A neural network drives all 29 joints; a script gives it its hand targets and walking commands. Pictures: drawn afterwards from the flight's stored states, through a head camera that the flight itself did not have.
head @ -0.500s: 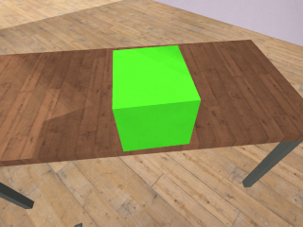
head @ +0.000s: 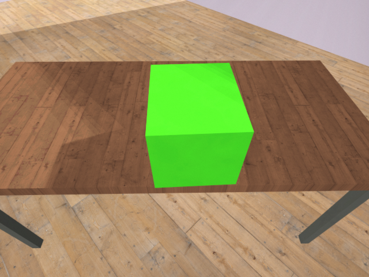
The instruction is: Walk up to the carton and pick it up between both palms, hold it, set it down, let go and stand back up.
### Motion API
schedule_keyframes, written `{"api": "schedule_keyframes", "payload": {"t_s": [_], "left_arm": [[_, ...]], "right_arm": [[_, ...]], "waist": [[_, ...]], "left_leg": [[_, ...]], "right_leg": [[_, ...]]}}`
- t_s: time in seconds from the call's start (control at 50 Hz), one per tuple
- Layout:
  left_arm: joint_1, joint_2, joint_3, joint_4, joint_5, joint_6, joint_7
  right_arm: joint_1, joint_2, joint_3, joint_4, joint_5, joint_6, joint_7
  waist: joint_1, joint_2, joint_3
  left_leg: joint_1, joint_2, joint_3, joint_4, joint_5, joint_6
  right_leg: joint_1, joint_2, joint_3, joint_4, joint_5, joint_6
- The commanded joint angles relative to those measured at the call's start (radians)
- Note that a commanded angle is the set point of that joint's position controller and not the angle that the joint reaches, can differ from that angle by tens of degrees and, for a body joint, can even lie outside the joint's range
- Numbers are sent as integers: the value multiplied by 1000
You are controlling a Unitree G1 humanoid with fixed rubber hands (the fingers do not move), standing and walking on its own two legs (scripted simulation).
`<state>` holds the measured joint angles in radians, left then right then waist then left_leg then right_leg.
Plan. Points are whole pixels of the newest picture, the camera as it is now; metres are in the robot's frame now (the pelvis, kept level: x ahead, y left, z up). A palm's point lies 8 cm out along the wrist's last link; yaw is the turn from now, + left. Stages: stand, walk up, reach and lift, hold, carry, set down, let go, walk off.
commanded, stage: walk up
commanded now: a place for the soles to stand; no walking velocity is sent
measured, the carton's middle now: (192, 123) +0.51 +0.00 +0.01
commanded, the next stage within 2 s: reach and lift in 1.24 s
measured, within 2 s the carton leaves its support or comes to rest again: neither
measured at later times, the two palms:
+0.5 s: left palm out of the picture +0.09 +0.22 -0.13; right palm out of the picture +0.12 -0.28 -0.12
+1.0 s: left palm out of the picture +0.06 +0.23 -0.14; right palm out of the picture +0.13 -0.29 -0.12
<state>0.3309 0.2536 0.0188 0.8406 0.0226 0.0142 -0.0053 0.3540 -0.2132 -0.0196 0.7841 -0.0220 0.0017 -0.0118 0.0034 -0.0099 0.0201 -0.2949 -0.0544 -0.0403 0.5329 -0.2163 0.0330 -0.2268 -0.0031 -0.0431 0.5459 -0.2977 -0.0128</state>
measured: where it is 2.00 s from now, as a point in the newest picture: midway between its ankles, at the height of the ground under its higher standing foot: outside the picture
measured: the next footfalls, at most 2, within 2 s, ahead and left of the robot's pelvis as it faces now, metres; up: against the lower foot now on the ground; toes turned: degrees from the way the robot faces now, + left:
none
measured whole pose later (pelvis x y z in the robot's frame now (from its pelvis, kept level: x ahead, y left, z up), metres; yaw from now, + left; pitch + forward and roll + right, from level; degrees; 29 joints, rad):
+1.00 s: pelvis +0.03 -0.05 -0.02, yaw +7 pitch -3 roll -1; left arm 0.27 0.30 0.01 0.76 0.02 0.07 -0.01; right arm 0.31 -0.23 -0.02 0.73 -0.02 0.02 -0.04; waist 0.02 -0.02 0.10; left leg -0.34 -0.06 -0.19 0.74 -0.35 -0.03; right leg -0.19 0.02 -0.19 0.68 -0.45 -0.08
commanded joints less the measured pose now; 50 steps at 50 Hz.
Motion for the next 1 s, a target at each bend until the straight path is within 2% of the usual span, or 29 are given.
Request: {"api": "schedule_keyframes", "payload": {"t_s": [0.0,0.06,0.12,0.18,0.26,0.58,0.74,0.88,0.98], "left_arm": [[54,128,37,-77,5,-20,4],[46,149,42,-74,-1,-31,5],[20,162,39,-78,-9,-34,8],[7,163,34,-85,-13,-26,10],[4,169,33,-95,-10,-11,11],[-63,192,41,-152,-6,24,7],[-71,204,43,-173,-5,31,5],[-59,210,44,-183,-3,35,2],[-54,216,43,-185,-4,35,2]], "right_arm": [[13,-198,-62,-106,-2,-27,-15],[12,-167,-53,-113,0,-29,-12],[30,-147,-47,-116,1,-32,-14],[35,-149,-45,-121,1,-32,-21],[31,-162,-46,-129,0,-27,-29],[1,-181,-50,-147,0,-14,-41],[-6,-185,-52,-153,0,-11,-42],[-6,-196,-55,-156,0,-11,-42],[-9,-191,-54,-159,1,-9,-41]], "waist": [[14,80,69],[6,51,56],[-11,3,26],[-9,-8,5],[1,1,-16],[14,16,-10],[16,11,-4],[18,17,-2],[18,12,15]], "left_leg": [[-66,197,-291,-241,-317,36],[-41,135,-196,-153,-150,8],[20,97,-134,-55,13,-1],[45,96,-121,-20,122,2],[50,110,-138,14,215,13],[4,97,-177,107,212,23],[-8,86,-175,134,184,21],[-21,89,-204,137,157,30],[-27,74,-178,151,132,20]], "right_leg": [[-44,-60,100,-95,-68,-22],[-22,-92,141,-153,-19,-43],[-28,-130,164,-176,74,-60],[-11,-133,132,-149,171,-62],[17,-127,97,-102,234,-53],[36,-152,56,-44,258,-40],[35,-169,47,-48,235,-45],[33,-168,42,-37,194,-44],[21,-188,44,-65,165,-59]]}}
